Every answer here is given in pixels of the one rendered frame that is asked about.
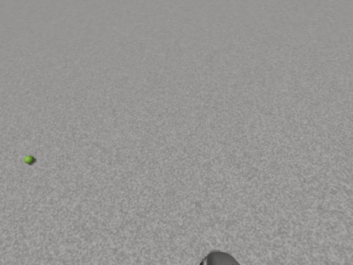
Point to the ball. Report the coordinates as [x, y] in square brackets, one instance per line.
[29, 159]

